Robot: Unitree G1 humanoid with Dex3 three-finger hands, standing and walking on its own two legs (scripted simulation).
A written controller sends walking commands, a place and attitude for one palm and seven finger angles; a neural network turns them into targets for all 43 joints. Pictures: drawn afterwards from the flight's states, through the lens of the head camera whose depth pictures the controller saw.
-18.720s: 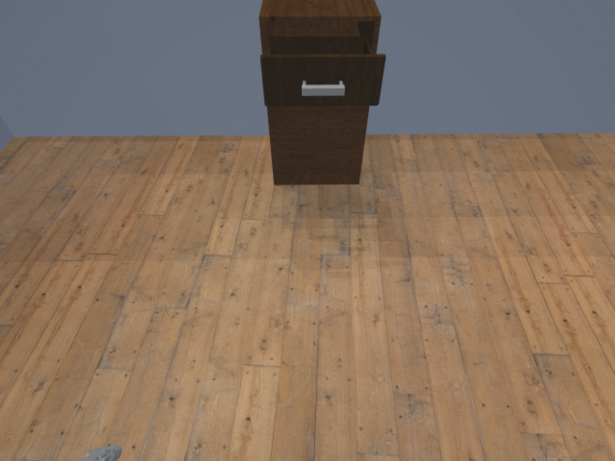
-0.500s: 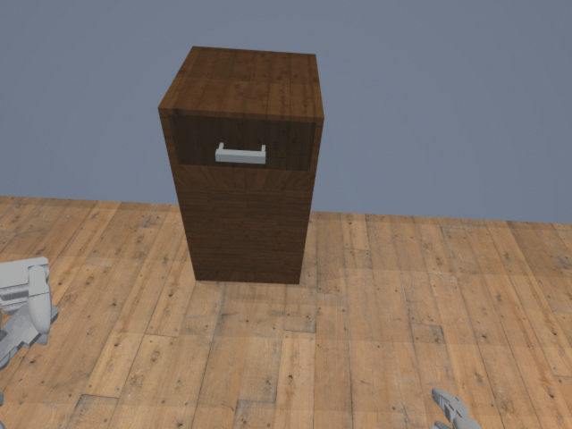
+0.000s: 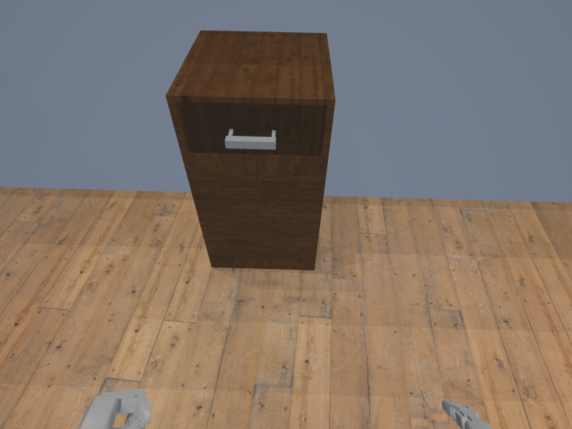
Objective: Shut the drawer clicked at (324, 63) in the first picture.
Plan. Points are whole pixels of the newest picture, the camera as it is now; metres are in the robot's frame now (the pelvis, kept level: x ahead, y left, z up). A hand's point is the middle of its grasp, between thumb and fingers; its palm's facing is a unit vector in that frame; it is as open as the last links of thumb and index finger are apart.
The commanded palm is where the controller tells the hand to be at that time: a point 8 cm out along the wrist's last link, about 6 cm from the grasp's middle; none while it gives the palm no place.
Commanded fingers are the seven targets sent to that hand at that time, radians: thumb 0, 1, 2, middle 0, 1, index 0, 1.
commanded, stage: let the arm hang, fingers relaxed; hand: left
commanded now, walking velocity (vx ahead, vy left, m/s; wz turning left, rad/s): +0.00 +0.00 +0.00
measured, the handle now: (251, 137) +0.83 +0.13 -0.07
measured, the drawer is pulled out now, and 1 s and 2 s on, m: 0.00 0.00 0.00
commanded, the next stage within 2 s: look to check the result in 0.90 s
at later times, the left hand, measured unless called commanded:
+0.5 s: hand out of the picture -0.05 +0.17 -0.15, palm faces +0.04 -0.97 -0.22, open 6.5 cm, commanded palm none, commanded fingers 0.00 0.90 0.90 -0.20 -0.30 -0.20 -0.30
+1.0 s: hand out of the picture +0.00 +0.12 -0.16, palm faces +0.06 -0.99 -0.15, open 7.4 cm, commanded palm none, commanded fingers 0.00 0.90 0.90 -0.20 -0.30 -0.20 -0.30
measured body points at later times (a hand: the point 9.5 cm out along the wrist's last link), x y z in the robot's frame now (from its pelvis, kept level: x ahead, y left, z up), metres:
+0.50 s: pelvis +0.01 -0.01 +0.02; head +0.02 -0.02 +0.47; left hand -0.05 +0.22 -0.14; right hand -0.01 -0.22 -0.15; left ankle +0.07 +0.08 -0.72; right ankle -0.02 -0.11 -0.72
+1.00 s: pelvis +0.02 -0.03 +0.01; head +0.02 -0.03 +0.46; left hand -0.01 +0.17 -0.15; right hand -0.01 -0.23 -0.15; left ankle +0.07 +0.08 -0.72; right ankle -0.02 -0.11 -0.72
